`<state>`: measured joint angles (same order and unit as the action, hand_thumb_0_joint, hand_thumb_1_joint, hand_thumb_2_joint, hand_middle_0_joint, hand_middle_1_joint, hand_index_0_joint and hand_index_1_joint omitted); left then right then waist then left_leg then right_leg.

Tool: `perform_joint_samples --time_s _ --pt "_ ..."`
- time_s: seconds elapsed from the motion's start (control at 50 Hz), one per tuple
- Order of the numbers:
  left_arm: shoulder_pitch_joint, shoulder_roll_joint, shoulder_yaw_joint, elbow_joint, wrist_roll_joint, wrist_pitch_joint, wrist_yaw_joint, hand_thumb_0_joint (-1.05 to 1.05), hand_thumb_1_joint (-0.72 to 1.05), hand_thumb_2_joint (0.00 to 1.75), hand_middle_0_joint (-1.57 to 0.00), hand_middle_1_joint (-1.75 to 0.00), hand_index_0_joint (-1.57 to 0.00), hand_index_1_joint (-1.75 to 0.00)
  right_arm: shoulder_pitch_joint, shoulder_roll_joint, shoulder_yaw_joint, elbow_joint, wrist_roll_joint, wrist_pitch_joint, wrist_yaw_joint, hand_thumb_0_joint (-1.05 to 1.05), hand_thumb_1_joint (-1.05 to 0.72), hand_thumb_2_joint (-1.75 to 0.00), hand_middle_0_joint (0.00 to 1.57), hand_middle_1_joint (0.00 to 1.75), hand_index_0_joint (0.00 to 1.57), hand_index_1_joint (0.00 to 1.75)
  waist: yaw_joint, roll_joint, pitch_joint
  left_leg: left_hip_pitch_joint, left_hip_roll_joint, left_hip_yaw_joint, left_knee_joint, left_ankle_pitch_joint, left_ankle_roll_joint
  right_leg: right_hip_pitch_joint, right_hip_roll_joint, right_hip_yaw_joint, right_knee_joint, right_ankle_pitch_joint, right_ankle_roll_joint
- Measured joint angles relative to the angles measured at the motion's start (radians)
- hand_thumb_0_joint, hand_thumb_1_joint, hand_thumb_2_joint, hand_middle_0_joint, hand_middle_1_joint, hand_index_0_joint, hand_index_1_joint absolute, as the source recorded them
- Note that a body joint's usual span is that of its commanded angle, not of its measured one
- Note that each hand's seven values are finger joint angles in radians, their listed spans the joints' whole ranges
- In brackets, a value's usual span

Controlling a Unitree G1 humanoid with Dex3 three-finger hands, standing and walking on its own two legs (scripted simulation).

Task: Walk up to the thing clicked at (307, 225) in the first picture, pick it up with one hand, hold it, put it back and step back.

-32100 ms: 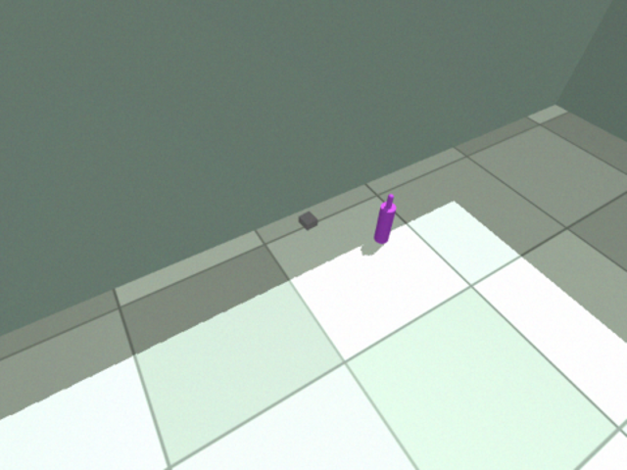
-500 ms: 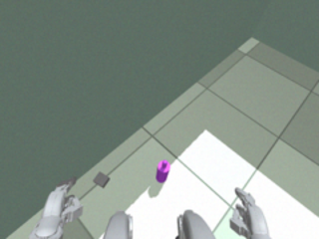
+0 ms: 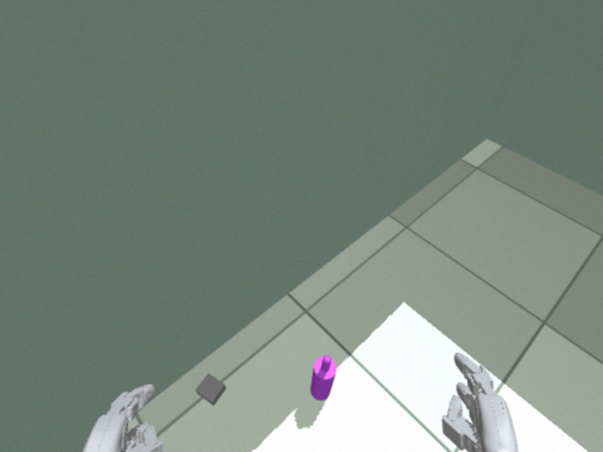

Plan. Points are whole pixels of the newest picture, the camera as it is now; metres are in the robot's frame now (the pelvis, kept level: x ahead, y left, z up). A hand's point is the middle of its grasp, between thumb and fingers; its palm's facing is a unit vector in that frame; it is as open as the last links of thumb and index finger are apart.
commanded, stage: home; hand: left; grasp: from above
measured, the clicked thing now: (211, 389) +0.43 +0.25 -0.70
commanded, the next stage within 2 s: stand in 1.76 s
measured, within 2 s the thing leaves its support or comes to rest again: neither
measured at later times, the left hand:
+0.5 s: hand (156, 449) +0.16 +0.18 -0.05, palm faces +0.05 -0.98 -0.19, open 7.4 cm
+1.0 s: hand (159, 443) +0.17 +0.18 -0.05, palm faces +0.05 -0.98 -0.19, open 7.4 cm
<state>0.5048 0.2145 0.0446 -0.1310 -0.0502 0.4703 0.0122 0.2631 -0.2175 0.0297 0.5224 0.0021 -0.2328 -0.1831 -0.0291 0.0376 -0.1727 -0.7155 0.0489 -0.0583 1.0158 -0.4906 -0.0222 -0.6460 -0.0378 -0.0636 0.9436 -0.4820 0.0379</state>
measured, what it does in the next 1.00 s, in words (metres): stands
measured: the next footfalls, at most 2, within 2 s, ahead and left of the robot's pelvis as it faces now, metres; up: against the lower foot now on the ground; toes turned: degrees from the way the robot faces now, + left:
none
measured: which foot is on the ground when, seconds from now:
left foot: down 0.00-1.00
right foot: down 0.00-1.00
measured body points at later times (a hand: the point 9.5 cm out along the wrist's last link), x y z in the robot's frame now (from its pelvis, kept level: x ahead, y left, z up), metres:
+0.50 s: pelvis +0.00 +0.01 +0.00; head +0.02 +0.02 +0.45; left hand +0.15 +0.24 -0.03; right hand +0.15 -0.24 -0.06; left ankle +0.01 +0.13 -0.68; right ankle -0.01 -0.15 -0.68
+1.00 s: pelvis +0.00 +0.00 +0.00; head +0.02 +0.01 +0.45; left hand +0.16 +0.23 -0.03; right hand +0.17 -0.24 -0.06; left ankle +0.01 +0.13 -0.68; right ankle -0.01 -0.15 -0.68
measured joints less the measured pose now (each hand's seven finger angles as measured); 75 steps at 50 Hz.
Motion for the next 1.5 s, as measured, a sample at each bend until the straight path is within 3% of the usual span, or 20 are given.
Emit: perform_joint_samples --time_s 1.5 --pt "-0.002 0.010 -0.009 -0.005 0.001 -0.007 0.006 0.01 0.91 0.90 -0.20 -0.30 -0.20 -0.29 0.017 0.006 -0.004 0.022 -0.001 0.010 0.005 0.02 -0.90 -0.90 0.20 0.30 0.21 0.30 -0.005 0.005 0.005 0.012 0.005 0.007 0.012 -0.016 0.004 0.012 0.006 0.010 0.002 -0.006 0.006"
